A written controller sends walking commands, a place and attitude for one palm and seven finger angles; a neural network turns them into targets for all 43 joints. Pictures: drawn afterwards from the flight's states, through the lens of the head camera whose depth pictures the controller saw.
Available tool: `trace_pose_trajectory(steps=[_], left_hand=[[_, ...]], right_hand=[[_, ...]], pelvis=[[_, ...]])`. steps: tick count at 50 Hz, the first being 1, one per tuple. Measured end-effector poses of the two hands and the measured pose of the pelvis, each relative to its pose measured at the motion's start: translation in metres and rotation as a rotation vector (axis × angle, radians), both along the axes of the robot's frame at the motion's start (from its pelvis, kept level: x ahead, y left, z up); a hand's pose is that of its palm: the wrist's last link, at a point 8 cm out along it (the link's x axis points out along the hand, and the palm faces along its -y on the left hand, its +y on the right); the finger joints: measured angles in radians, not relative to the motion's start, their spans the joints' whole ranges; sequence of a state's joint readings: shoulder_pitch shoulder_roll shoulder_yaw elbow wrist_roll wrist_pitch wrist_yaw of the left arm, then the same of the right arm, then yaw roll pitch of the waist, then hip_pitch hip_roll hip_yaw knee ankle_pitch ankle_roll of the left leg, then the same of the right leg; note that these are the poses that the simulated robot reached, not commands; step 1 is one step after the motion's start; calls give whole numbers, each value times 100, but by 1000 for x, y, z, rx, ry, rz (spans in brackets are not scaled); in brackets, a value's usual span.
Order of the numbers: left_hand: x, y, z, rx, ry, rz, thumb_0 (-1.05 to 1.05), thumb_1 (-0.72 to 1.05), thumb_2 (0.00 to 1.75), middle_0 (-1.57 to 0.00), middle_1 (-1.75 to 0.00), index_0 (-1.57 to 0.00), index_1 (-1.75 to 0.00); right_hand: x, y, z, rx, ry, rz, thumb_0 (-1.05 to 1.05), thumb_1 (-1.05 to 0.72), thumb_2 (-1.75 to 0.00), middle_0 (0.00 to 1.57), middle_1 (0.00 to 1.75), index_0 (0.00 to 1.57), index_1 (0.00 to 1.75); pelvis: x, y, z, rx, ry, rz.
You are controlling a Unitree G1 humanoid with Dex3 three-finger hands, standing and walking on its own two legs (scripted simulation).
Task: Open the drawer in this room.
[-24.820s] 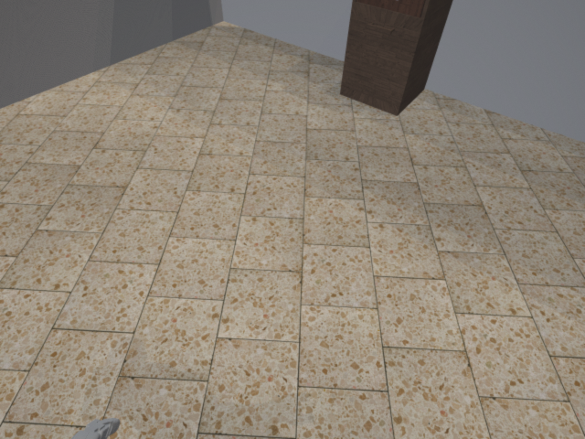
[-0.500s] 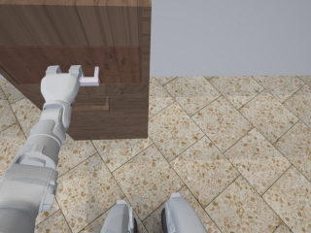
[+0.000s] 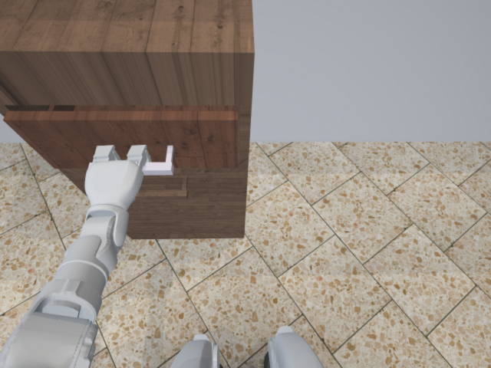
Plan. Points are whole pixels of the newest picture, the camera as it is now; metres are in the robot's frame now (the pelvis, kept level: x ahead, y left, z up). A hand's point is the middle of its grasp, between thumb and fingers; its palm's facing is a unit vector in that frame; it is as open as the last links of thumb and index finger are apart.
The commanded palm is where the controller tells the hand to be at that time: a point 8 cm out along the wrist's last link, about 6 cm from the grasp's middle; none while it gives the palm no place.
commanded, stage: pull the drawer open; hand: left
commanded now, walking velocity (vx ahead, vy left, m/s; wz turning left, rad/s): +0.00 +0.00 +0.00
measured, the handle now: (133, 160) +0.48 +0.21 -0.03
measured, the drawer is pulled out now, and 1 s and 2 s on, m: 0.03 0.14 0.26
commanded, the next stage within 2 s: none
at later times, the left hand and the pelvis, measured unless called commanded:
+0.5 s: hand (123, 221) +0.37 +0.21 -0.05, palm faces -0.03 -0.05 -1.00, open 5.4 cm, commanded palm +0.32 +0.22 +0.00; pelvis +0.01 +0.00 +0.01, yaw +0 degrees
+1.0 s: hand (117, 256) +0.30 +0.21 -0.05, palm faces -0.02 -0.06 -1.00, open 5.4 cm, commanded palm +0.26 +0.22 +0.00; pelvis +0.00 -0.01 +0.01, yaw +0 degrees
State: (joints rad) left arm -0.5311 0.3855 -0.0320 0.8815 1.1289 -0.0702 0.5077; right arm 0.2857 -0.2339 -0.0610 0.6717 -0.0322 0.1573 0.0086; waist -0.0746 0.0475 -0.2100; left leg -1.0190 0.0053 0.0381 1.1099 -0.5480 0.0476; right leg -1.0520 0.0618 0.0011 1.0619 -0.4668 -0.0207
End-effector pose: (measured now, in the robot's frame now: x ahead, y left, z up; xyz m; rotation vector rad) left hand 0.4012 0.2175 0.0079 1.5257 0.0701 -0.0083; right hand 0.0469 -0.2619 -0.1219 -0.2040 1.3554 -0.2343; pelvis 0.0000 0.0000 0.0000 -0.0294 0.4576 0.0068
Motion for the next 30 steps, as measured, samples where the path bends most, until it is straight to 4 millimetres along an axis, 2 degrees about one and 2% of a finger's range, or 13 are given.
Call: trace_pose_trajectory(steps=[8, 14, 21, 30], left_hand=[[-16, 0, 0, -2, -2, 5, 1, 78, 81, -29, -135, -38, -133], [-30, -1, 0, -7, -5, 13, 1, 78, 81, -29, -135, -38, -132], [-46, -1, -1, -9, -12, 15, 1, 78, 81, -29, -135, -38, -132], [-67, -1, -1, -7, -14, 24, 1, 77, 81, -29, -135, -39, -133]], right_hand=[[42, 4, 8, 10, -75, 39, 0, -90, -89, 20, 30, 20, 30], [63, 5, 13, 12, -121, 60, 0, -90, -89, 20, 30, 20, 30], [72, 5, 17, 11, -153, 72, 0, -90, -89, 20, 30, 20, 30], [70, 5, 17, 16, -176, 71, 1, -90, -89, 20, 30, 20, 30]], pelvis=[[9, 0, 6, 0, -16, 5], [12, 0, 9, 1, -30, 5], [12, -2, 10, 3, -44, 5], [9, -3, 10, 6, -63, 1]])
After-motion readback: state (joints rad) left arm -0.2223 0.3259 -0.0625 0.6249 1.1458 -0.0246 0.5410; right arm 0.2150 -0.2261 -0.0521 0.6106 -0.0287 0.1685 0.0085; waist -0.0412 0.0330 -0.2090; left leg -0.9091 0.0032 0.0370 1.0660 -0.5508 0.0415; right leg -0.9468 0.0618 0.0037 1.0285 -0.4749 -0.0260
